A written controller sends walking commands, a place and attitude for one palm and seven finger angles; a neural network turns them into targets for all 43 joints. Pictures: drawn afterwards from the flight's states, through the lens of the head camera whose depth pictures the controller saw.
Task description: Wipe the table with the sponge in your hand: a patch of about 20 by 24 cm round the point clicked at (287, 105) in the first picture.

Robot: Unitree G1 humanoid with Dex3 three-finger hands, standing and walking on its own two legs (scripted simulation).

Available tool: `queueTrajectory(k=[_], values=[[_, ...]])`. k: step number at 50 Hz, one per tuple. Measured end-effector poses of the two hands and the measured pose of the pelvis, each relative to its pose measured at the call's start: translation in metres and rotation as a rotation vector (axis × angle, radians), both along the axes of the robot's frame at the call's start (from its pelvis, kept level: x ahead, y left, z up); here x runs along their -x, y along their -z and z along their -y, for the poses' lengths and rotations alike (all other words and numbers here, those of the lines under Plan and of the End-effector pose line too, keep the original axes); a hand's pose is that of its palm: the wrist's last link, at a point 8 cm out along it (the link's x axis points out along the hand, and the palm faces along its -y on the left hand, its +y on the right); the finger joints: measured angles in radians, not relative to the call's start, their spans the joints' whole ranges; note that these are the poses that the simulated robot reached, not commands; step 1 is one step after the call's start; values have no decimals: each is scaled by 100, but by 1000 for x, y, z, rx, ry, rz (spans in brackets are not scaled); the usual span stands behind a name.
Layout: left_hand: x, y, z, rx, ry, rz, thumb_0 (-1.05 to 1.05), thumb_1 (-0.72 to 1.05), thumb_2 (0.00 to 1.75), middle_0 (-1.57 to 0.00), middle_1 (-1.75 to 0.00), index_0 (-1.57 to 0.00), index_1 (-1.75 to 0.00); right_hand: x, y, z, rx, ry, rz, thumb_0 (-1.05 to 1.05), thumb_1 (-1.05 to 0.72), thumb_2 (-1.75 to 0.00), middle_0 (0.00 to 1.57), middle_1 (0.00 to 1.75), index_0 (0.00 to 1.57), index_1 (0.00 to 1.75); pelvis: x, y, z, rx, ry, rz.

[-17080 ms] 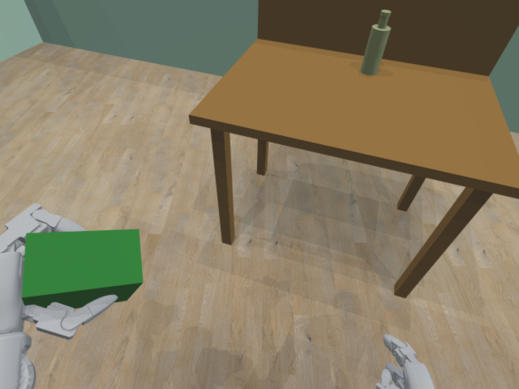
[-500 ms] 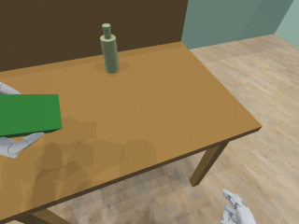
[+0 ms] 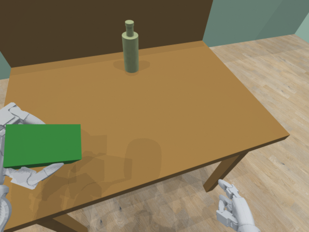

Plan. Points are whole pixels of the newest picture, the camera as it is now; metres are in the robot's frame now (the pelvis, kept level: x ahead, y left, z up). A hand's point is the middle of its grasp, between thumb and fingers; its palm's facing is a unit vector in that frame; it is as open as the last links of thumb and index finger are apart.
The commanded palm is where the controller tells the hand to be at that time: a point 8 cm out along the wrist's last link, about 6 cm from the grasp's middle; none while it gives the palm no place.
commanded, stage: come to a stop and stand still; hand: left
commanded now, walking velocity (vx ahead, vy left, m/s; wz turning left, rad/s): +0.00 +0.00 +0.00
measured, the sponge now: (54, 146) +0.23 +0.23 +0.15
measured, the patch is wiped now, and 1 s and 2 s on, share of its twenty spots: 0.00 0.00 0.00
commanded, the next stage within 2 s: look again from close up in 0.34 s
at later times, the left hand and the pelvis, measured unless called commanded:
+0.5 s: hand (40, 156) +0.21 +0.24 +0.16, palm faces +0.33 -0.86 -0.38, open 10.0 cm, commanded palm +0.15 +0.27 +0.18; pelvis -0.02 +0.00 +0.00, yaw -1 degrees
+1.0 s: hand (33, 136) +0.23 +0.24 +0.19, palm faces +0.40 -0.79 -0.47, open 10.0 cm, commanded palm +0.14 +0.26 +0.18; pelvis -0.02 -0.02 +0.00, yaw +1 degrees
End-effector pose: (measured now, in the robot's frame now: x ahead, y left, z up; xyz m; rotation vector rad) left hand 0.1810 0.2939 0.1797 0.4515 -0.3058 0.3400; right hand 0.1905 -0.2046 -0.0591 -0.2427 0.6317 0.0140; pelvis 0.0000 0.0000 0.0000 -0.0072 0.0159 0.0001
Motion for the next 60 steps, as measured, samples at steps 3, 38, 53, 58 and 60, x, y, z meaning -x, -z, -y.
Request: queueTrajectory(k=[3,38,53,58,60], values=[[3,5,-3,16,-7,-26,-2,-51,103,-72,-135,-76,-135,-2,-4,-10,-13,-9,22,1,-90,-90,20,30,20,30,5,-1,-2,2,4,5],[12,8,28,20,40,-83,-2,-51,103,-72,-135,-76,-135,50,1,38,40,120,-29,1,-90,-90,20,30,20,30,17,-3,12,14,21,27],[-12,-48,-5,-161,-25,171,-2,-51,103,-72,-135,-76,-135,37,7,28,46,13,-48,1,-90,-90,20,30,20,30,14,3,19,15,11,-6],[-15,-20,7,-57,35,93,-2,-51,103,-71,-135,-76,-135,43,8,35,31,46,-62,1,-90,-90,20,30,21,30,0,2,9,9,22,-24],[-14,0,11,-18,54,17,-2,-51,103,-71,-135,-76,-135,45,10,39,47,63,-89,1,-90,-90,20,30,21,30,-4,2,6,4,16,-24]])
